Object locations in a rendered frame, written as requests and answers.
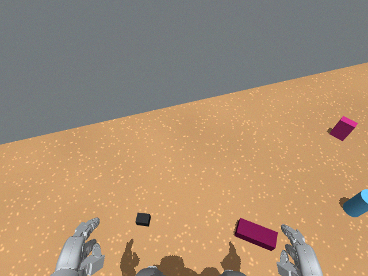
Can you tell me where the left robot hand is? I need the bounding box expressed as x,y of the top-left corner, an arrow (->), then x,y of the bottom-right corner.
55,217 -> 105,276

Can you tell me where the right robot hand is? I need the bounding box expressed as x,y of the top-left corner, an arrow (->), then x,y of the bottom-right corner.
277,224 -> 323,276

